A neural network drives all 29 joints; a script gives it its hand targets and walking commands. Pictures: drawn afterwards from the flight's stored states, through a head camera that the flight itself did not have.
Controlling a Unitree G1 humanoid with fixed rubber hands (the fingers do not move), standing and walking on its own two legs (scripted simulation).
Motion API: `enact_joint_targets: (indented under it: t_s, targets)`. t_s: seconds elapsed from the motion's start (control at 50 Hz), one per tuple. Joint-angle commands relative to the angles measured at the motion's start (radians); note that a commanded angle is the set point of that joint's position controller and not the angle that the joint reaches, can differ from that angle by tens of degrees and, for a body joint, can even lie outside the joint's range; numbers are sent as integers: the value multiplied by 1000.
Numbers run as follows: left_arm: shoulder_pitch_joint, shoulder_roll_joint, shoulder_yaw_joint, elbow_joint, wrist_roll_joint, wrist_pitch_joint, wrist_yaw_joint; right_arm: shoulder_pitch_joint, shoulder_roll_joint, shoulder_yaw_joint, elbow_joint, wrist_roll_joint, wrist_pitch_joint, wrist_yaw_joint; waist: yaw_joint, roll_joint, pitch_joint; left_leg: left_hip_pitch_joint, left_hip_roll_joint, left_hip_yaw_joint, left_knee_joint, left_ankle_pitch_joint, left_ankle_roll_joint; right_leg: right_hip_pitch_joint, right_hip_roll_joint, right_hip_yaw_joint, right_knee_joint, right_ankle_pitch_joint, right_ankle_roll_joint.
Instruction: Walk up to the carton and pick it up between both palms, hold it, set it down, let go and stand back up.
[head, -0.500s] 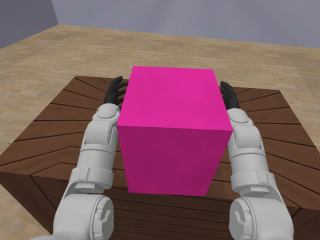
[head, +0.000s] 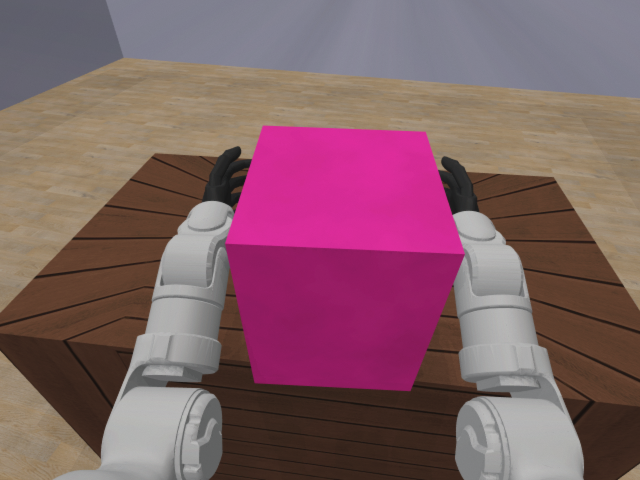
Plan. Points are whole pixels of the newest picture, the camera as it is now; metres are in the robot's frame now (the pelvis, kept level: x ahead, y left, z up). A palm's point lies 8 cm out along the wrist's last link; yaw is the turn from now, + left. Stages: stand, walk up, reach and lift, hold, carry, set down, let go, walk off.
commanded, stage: reach and lift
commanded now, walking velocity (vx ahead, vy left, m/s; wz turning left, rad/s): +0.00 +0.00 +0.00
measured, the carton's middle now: (337, 260) +0.36 -0.01 +0.15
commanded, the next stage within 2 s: hold in 0.70 s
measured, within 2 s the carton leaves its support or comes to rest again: neither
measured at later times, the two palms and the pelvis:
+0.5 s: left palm (207, 224) +0.38 +0.15 +0.19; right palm (442, 230) +0.39 -0.14 +0.18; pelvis +0.01 +0.01 +0.00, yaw +0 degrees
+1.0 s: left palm (215, 210) +0.39 +0.14 +0.20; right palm (450, 221) +0.39 -0.15 +0.19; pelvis +0.02 +0.01 +0.00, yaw -1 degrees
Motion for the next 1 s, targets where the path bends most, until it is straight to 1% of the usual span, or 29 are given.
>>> enact_joint_targets:
  t_s: [0.0,0.08,0.1,0.14,0.18,0.2,0.22,0.28,0.32,0.34,0.36,0.4,0.42,0.44,0.5,0.52,0.56,0.62,0.66,0.7,0.72,0.74,0.76,0.8,0.84,0.88,0.92,0.94,0.98]
  targets:
    - [-629,-485,-334,-90,-67,-47,-139,-633,563,304,-111,93,-40,110,15,-39,-325,-239,-39,13,-65,-91,34,434,30,91,51,-195,9]
    - [-614,-474,-276,8,-41,-41,-161,-635,554,260,-60,55,-32,122,2,-65,-265,-244,-55,17,-63,-85,35,430,31,93,48,-191,17]
    - [-595,-472,-258,12,-28,-41,-167,-613,542,239,-43,50,-30,128,2,-56,-237,-248,-47,7,-59,-90,30,416,31,94,54,-206,9]
    - [-618,-466,-261,-36,-33,-54,-171,-608,559,235,-41,49,-34,137,-7,-50,-259,-222,-45,11,-63,-34,27,425,39,87,58,-119,7]
    - [-629,-474,-280,-77,-46,-56,-170,-638,585,286,-115,77,-41,137,19,-66,-332,-212,-48,9,-67,27,36,489,27,104,65,-27,14]
    - [-596,-492,-297,-88,-54,-56,-167,-658,591,310,-178,93,-47,131,17,-83,-371,-186,-50,6,-70,46,37,517,26,101,53,15,16]
    - [-586,-499,-323,-129,-66,-56,-161,-640,592,329,-215,108,-48,125,23,-63,-399,-178,-49,1,-78,99,35,531,29,95,66,87,22]
    - [-513,-475,-373,-212,-91,-32,-141,-572,587,385,-275,134,-29,106,26,-99,-405,-112,-47,0,-107,157,37,581,22,100,65,191,31]
    - [-476,-472,-395,-226,-92,-11,-133,-513,560,376,-253,137,-15,101,25,-26,-330,-103,-45,7,-116,163,30,558,19,97,35,166,22]
    - [-474,-478,-399,-249,-91,-5,-130,-476,556,379,-236,129,-4,106,21,-50,-295,-80,-39,-2,-116,161,23,537,26,89,21,138,12]
    - [-458,-482,-406,-239,-95,6,-133,-470,546,371,-250,121,-1,108,14,-33,-281,-78,-41,-3,-116,148,20,535,25,94,11,114,9]
    - [-473,-496,-438,-302,-113,4,-137,-491,563,393,-292,135,0,112,-1,-18,-305,-83,-41,-5,-117,121,18,529,26,99,3,89,2]
    - [-491,-512,-462,-327,-130,3,-137,-501,573,414,-317,144,-5,113,10,-13,-333,-84,-33,-9,-114,115,16,531,30,94,14,77,1]
    - [-504,-512,-486,-371,-139,2,-134,-507,574,429,-336,165,-7,113,5,0,-321,-95,-28,-10,-106,122,12,516,25,97,25,73,-5]
    - [-507,-549,-510,-384,-151,17,-118,-491,582,431,-343,163,-2,110,7,16,-321,-103,-16,-6,-91,110,-1,468,30,78,18,17,-14]
    - [-505,-558,-520,-400,-166,15,-115,-516,590,452,-386,165,-5,111,5,-14,-361,-83,-11,-12,-92,118,6,479,31,78,26,25,-6]
    - [-499,-565,-536,-379,-169,24,-113,-533,567,460,-406,163,-2,109,-7,-19,-369,-96,-7,-15,-86,88,-2,461,32,75,31,4,-9]
    - [-450,-555,-485,-276,-141,43,-121,-469,524,387,-297,120,17,113,-13,8,-249,-117,-10,-5,-84,8,-7,394,39,64,22,-87,-10]
    - [-458,-536,-432,-217,-108,47,-134,-462,509,337,-217,72,29,132,-22,-12,-197,-134,-9,-13,-88,-33,-5,376,48,53,20,-131,-12]
    - [-492,-510,-395,-197,-82,28,-148,-474,531,316,-185,62,22,146,-24,-23,-207,-132,-20,-10,-87,-29,1,390,44,67,12,-122,-10]
    - [-538,-531,-404,-228,-87,18,-150,-516,543,324,-225,77,8,149,-18,12,-233,-149,-22,-5,-82,8,5,405,42,71,18,-78,-12]
    - [-530,-552,-414,-233,-97,9,-150,-552,561,341,-280,101,-7,147,-11,11,-284,-129,-19,-10,-78,47,2,423,39,74,30,-36,-14]
    - [-551,-559,-432,-285,-107,-1,-146,-588,592,383,-330,123,-14,142,-2,-12,-356,-105,-23,-9,-68,95,5,455,35,82,37,21,-6]
    - [-537,-553,-461,-339,-122,-5,-133,-581,614,435,-381,151,-19,126,16,-10,-443,-84,-32,-5,-64,188,2,518,28,89,42,141,-2]
    - [-458,-534,-472,-359,-126,12,-121,-506,582,441,-383,152,-5,120,26,-37,-416,-54,-29,0,-58,255,0,526,28,98,38,186,13]
    - [-388,-492,-446,-332,-105,37,-121,-434,557,429,-374,135,20,116,30,-70,-330,-54,-38,1,-93,224,-1,560,24,96,25,210,17]
    - [-324,-466,-408,-284,-80,60,-133,-370,532,397,-322,99,49,121,21,-67,-231,-76,-36,-3,-129,143,14,552,24,92,9,141,28]
    - [-327,-454,-401,-264,-74,64,-141,-360,528,387,-307,98,55,126,14,-70,-170,-93,-38,0,-131,123,11,540,22,95,4,120,20]
    - [-336,-468,-381,-271,-69,66,-157,-374,545,376,-299,90,55,140,17,-75,-154,-88,-42,8,-129,104,16,517,20,92,0,86,21]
